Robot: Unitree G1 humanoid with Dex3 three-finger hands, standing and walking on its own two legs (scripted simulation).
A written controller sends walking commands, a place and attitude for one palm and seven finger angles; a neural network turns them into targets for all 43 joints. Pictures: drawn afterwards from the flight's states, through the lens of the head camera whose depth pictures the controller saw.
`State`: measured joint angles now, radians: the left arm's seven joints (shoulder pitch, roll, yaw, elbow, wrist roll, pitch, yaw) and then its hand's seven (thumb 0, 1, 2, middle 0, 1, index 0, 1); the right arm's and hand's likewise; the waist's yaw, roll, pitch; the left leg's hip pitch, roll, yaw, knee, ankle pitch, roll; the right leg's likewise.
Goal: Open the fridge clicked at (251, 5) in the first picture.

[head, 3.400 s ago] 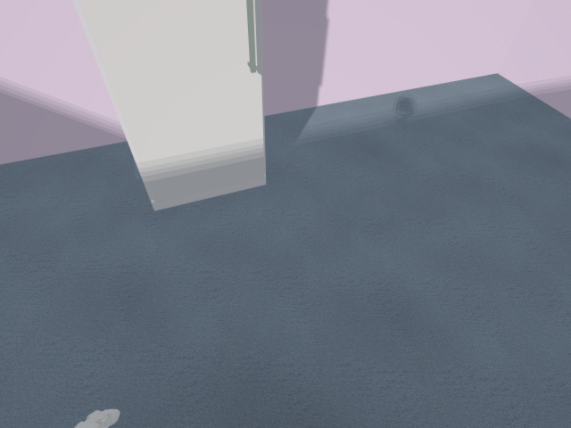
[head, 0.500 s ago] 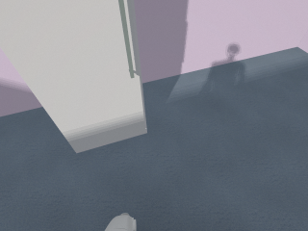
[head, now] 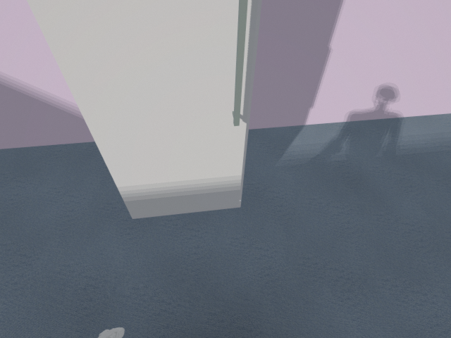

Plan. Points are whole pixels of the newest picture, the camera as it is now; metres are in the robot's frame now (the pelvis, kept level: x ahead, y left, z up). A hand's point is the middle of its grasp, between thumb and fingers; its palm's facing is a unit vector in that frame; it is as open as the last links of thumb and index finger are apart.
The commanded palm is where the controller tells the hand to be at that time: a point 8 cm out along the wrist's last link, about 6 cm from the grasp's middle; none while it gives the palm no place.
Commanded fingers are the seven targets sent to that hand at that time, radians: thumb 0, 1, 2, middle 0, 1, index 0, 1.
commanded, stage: turn to face it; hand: right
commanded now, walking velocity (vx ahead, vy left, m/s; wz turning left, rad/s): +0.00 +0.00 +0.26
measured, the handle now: (238, 63) +0.77 +0.00 +0.10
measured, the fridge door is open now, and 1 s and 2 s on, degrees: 0 0 0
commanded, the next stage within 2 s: take the last steps up to it in 0.06 s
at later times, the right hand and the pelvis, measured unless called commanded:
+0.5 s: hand out of the picture +0.11 -0.19 -0.16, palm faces -0.20 +0.97 -0.17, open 7.4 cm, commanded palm none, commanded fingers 0.00 -0.90 -0.90 0.20 0.30 0.20 0.30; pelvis +0.03 -0.02 +0.02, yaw +9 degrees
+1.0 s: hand out of the picture +0.15 -0.17 -0.19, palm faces -0.10 +0.98 -0.14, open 7.3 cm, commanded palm none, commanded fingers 0.00 -0.90 -0.90 0.20 0.30 0.20 0.30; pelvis +0.17 +0.00 -0.01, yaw +9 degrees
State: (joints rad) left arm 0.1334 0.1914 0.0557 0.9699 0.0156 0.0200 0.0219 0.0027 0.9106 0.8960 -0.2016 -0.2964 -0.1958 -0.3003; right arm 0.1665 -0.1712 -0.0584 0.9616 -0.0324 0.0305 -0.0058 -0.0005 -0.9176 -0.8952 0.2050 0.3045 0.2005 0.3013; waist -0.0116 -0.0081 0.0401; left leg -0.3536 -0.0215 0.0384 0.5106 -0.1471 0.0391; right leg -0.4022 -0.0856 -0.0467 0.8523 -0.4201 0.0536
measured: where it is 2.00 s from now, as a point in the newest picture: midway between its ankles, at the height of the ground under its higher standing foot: outside the picture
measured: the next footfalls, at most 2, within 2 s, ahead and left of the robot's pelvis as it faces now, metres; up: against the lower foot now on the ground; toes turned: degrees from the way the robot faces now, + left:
right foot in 0.08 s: +0.05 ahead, -0.13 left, +0.00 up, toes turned -3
left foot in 0.56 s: +0.05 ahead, +0.14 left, +0.00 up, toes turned +16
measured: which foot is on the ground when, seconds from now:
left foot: down 0.00-0.08, up 0.10-0.54, down 0.56-0.94, up 0.96-1.00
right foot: up 0.00-0.06, down 0.08-0.56, up 0.58-0.92, down 0.94-1.00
